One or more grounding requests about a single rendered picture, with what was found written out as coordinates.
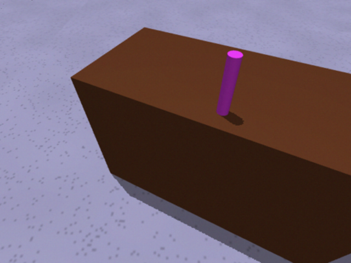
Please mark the can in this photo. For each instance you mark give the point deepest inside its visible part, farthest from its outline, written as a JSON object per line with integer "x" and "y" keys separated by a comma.
{"x": 231, "y": 71}

